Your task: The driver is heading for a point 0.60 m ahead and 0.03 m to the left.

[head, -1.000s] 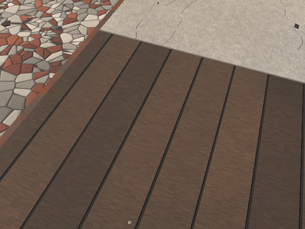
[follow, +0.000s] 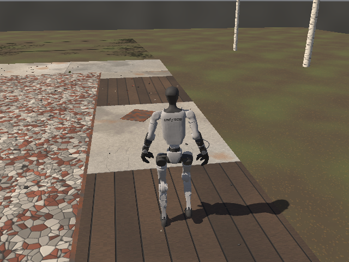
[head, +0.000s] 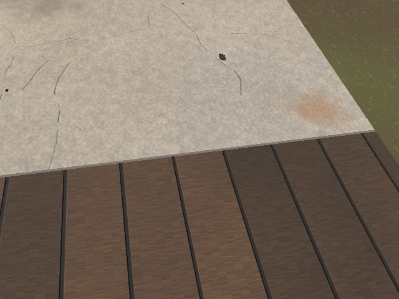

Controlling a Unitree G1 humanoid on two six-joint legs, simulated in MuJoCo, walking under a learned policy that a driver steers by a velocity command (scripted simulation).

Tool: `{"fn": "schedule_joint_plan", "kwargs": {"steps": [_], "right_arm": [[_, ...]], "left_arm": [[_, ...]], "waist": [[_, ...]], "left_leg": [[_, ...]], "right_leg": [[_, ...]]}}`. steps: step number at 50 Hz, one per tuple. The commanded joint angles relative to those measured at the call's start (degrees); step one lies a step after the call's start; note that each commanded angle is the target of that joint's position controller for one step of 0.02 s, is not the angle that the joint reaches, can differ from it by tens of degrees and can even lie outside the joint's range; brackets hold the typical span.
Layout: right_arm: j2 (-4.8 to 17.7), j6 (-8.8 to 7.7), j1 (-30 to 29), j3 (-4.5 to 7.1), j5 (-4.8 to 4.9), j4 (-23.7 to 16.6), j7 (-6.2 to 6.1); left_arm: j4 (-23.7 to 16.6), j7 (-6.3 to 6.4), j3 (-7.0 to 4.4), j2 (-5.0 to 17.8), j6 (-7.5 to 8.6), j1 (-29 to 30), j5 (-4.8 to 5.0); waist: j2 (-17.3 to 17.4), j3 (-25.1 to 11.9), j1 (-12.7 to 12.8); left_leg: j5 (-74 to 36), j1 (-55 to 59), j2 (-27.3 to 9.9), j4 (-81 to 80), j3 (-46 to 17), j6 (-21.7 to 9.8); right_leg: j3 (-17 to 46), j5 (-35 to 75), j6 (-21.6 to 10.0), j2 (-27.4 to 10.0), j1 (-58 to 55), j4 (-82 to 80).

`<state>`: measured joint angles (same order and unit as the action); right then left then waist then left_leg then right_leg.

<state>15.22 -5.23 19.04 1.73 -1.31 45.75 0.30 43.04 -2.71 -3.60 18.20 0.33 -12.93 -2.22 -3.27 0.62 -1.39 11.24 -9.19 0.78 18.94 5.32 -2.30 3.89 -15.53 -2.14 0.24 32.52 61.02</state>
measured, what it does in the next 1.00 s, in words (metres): walks ahead: right foot, then left foot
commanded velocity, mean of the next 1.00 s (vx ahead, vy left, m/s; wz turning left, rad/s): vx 0.44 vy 0.00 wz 0.07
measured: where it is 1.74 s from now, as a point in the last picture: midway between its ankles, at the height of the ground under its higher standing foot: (202, 279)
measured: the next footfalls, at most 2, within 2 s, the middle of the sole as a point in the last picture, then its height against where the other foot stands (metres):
right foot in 0.26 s outside the picture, level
left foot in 0.80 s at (173, 277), level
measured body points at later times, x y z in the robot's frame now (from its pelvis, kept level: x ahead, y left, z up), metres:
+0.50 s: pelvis +0.25 -0.05 +0.00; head +0.27 -0.07 +0.45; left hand +0.30 +0.21 -0.12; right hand +0.33 -0.32 -0.13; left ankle +0.30 +0.09 -0.67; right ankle +0.23 -0.12 -0.75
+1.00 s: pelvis +0.49 +0.00 +0.00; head +0.53 +0.02 +0.44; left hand +0.53 +0.26 -0.15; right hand +0.61 -0.24 -0.13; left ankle +0.53 +0.06 -0.75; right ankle +0.50 -0.15 -0.67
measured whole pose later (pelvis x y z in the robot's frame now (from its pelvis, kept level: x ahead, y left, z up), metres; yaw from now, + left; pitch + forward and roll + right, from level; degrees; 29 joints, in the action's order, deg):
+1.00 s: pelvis +0.49 +0.00 +0.00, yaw +8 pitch +0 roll -1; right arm 13.0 -2.8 12.4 1.7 -0.5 50.2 0.1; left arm 50.4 0.6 -1.3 13.5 1.4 -12.6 -1.2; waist -1.2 5.3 0.6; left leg 7.2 -14.5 4.3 21.6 3.7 -6.5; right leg 0.5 -20.8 0.1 -2.7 27.7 61.3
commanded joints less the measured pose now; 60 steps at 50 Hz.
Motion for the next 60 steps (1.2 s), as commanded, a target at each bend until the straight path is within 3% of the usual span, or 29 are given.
{"fn": "schedule_joint_plan", "kwargs": {"steps": [1,5,9,11,12,13,14,15,16,17,19,22,26,31,35,37,38,39,40,41,42,43,44,45,47,50,54,58,60], "right_arm": [[6.42,-1.13,0.84,1.50,0.27,-1.56,0.38],[7.26,-0.68,3.08,1.76,0.59,0.48,0.60],[9.02,0.23,6.79,2.25,0.51,3.23,0.43],[9.81,0.87,6.66,2.37,0.69,4.17,0.24],[8.93,1.12,7.05,2.00,0.92,4.48,0.16],[6.90,0.97,6.13,1.20,1.04,2.66,0.13],[0.55,0.88,10.63,-0.18,1.75,-0.07,0.73],[7.39,1.47,6.52,1.62,0.14,0.77,0.01],[7.07,1.31,2.93,1.76,0.41,-0.33,0.23],[5.70,1.01,1.74,1.34,0.74,-0.35,0.50],[4.51,2.28,3.56,1.19,-0.20,1.04,0.86],[3.06,3.58,2.92,1.19,-0.63,1.45,1.79],[2.52,3.82,-5.69,1.19,-0.22,-0.70,2.15],[1.46,3.46,-14.33,0.43,-0.34,-3.37,2.70],[1.79,3.27,-18.06,0.34,-0.64,-5.61,3.14],[2.28,3.15,-15.00,0.70,-1.04,-5.12,2.73],[2.83,2.71,-9.41,1.11,-1.42,-3.49,2.32],[3.82,1.90,-0.73,1.77,-2.17,-0.63,1.85],[8.21,1.43,7.32,3.12,-3.06,1.39,1.09],[14.63,1.69,7.05,4.63,-2.06,1.32,0.55],[12.56,2.19,8.94,4.65,1.61,1.51,0.33],[10.52,2.20,3.24,3.80,1.62,1.40,-0.09],[6.14,2.34,-0.46,2.62,1.38,1.22,-0.16],[4.00,2.40,-2.91,1.87,1.59,1.18,-0.39],[2.83,2.17,-5.05,1.02,1.32,1.50,-0.52],[4.62,1.39,-5.62,1.10,0.44,2.58,-0.35],[4.06,1.96,-4.73,0.55,0.27,4.35,-0.43],[3.65,3.05,-3.85,0.28,-0.16,6.06,-0.80],[3.20,3.54,-5.01,0.00,0.26,6.62,-1.24]], "left_arm": [[-3.98,-0.50,0.31,0.99,0.43,1.29,-0.16],[-6.36,-1.13,1.86,-0.81,1.10,9.60,0.00],[-7.41,-0.55,2.07,0.28,1.66,12.43,0.00],[-5.68,0.21,1.61,1.02,2.30,6.99,-0.48],[-2.65,0.79,0.90,2.22,2.92,-1.16,-1.10],[-0.46,1.58,-0.30,5.93,3.31,-11.15,-2.16],[-0.04,2.39,-2.01,12.98,2.97,-14.22,-1.88],[-0.04,2.61,-2.09,11.05,2.43,-13.23,0.91],[0.11,2.66,-1.16,7.91,2.51,-8.79,1.22],[0.25,2.36,-0.26,4.52,2.87,-5.91,1.08],[0.84,2.31,0.62,1.58,3.60,-3.10,1.35],[2.57,2.32,0.29,2.33,4.73,-4.86,1.58],[4.75,2.45,0.08,2.51,5.21,-7.89,1.19],[6.78,2.81,0.27,2.48,5.66,-10.03,1.20],[8.79,3.60,0.13,3.74,5.16,-12.10,0.92],[9.37,4.01,0.05,4.77,4.69,-11.60,0.77],[9.77,4.17,-0.02,5.25,4.24,-11.51,0.69],[9.80,4.32,0.09,5.44,3.90,-11.14,1.27],[7.99,4.33,0.75,3.97,4.27,-10.91,1.96],[6.28,3.43,2.29,-2.63,4.29,-17.85,3.90],[7.50,4.03,0.72,3.15,3.63,-13.10,2.29],[5.87,3.87,1.22,1.20,3.91,-8.78,3.05],[5.98,3.85,1.57,0.51,4.03,-6.97,2.53],[6.40,3.75,1.33,0.74,3.29,-6.31,1.57],[7.68,3.43,1.32,-0.35,1.08,-9.58,0.47],[8.64,3.20,1.55,-2.22,-0.08,-10.80,0.89],[8.74,3.82,1.75,-2.33,-0.70,-5.74,0.91],[9.54,4.68,1.77,-1.95,-1.10,-3.00,1.13],[10.66,5.07,2.04,-2.71,-0.80,-3.97,1.03]], "waist": [[8.88,1.12,1.18],[8.98,2.13,-0.55],[9.42,2.70,-1.12],[8.67,-0.03,1.91],[6.37,-4.79,5.25],[1.76,-11.75,9.42],[-13.07,-17.92,7.19],[-5.04,-15.82,8.45],[-2.57,-7.63,6.00],[-0.59,-3.93,4.18],[-1.85,-1.09,0.71],[-0.81,-0.29,-0.39],[0.20,3.50,1.52],[0.16,5.13,3.52],[0.02,5.61,4.19],[-1.01,3.30,2.49],[-1.28,0.25,0.30],[-0.26,-4.35,-3.45],[3.64,-10.88,-6.50],[18.73,-20.46,-2.12],[5.25,-23.72,-4.55],[7.09,-14.91,-2.50],[4.28,-7.80,-1.14],[4.05,-4.13,0.44],[5.16,-3.48,3.30],[5.96,-4.93,5.02],[8.91,-4.26,3.06],[8.68,-2.24,1.50],[7.61,-0.70,2.48]], "left_leg": [[-13.55,3.17,-14.11,-10.80,-9.86,-7.87],[-16.53,2.26,-12.49,-10.69,-4.52,-6.76],[-22.50,7.18,-15.02,-7.37,-5.19,-6.22],[-36.00,8.99,-14.43,1.56,-3.41,-5.21],[-38.27,6.56,-12.01,11.85,-1.00,-4.05],[-23.70,-3.10,-9.73,26.62,0.74,-2.64],[15.60,-24.13,0.45,47.02,2.21,-0.09],[18.25,-29.86,-0.61,52.91,-5.89,-0.80],[13.56,-31.71,-3.30,52.81,-7.06,-1.39],[9.94,-29.55,-4.97,49.16,-7.04,-1.38],[7.61,-23.38,-6.58,44.27,-6.58,-0.32],[4.17,-23.25,-6.23,42.32,-5.65,0.75],[-4.07,-29.75,-6.17,35.65,-7.79,1.45],[-12.04,-28.22,-4.85,23.30,-4.33,0.35],[-7.64,-26.48,-3.03,16.79,-0.50,-2.65],[-2.17,-20.64,0.65,15.18,2.11,-4.80],[-0.97,-14.84,3.15,13.54,2.76,-5.97],[-7.15,-3.52,4.19,8.08,1.65,-7.38],[-19.95,12.70,-5.34,9.21,-8.51,-10.27],[-48.92,31.06,-26.31,9.74,-36.26,-22.28],[-57.88,28.25,-23.75,9.39,-33.41,-21.49],[-58.04,20.81,-22.09,6.81,-25.62,-19.46],[-52.52,13.13,-19.08,3.66,-21.07,-16.22],[-48.59,7.46,-16.44,1.11,-17.83,-13.78],[-48.56,-0.82,-13.69,-1.77,-12.65,-12.00],[-51.09,-3.34,-11.74,-2.33,-8.15,-11.64],[-40.57,-3.33,-10.05,-2.66,-6.67,-9.51],[-23.97,-4.15,-11.79,-3.04,-10.50,-9.79],[-16.42,-5.18,-11.65,-1.35,-12.08,-8.83]], "right_leg": [[1.01,5.38,0.95,-1.51,6.01,-5.42],[-4.50,11.03,0.98,-2.06,0.30,-19.96],[-7.66,6.90,-1.64,-1.49,-3.84,-26.95],[-9.17,4.60,-3.65,1.23,-12.29,-31.63],[-9.16,5.91,-5.02,2.38,-23.32,-34.48],[1.45,0.85,-7.64,-7.39,-37.43,-35.49],[29.47,-0.31,-15.05,-24.55,-52.52,-41.05],[32.84,1.26,-15.53,-23.46,-48.99,-43.68],[23.44,5.21,-14.18,-20.58,-42.46,-43.85],[17.63,10.37,-12.51,-17.76,-35.70,-45.71],[9.82,14.98,-9.66,-13.32,-27.50,-49.00],[5.64,18.62,-10.51,-12.46,-25.66,-52.27],[-0.27,17.57,-9.55,-12.38,-26.93,-55.45],[-7.39,22.93,-7.64,-12.30,-30.00,-55.40],[-10.64,33.93,-6.07,-13.99,-37.07,-50.41],[-12.44,54.34,-5.05,-14.01,-39.25,-41.69],[-12.93,62.03,-4.50,-13.45,-39.42,-33.18],[-14.21,57.93,-3.07,-11.82,-35.41,-21.40],[-14.76,37.10,-1.56,-9.17,-22.75,-5.41],[-13.24,-19.77,1.22,2.66,-1.72,18.24],[-2.02,-15.74,0.94,0.72,-2.03,20.64],[-1.16,-11.73,0.84,-1.39,0.40,18.30],[-1.72,-9.49,0.83,-3.14,0.49,13.04],[-1.89,-7.98,1.10,-4.20,-1.63,9.28],[-2.85,-5.81,2.07,-3.73,-9.45,4.21],[-4.01,-2.44,2.89,-2.76,-12.53,-2.85],[-4.98,2.59,2.82,-2.90,-14.25,-14.90],[-4.74,0.70,2.33,-2.76,-17.22,-22.53],[-5.00,1.76,1.46,-2.41,-20.99,-30.97]]}}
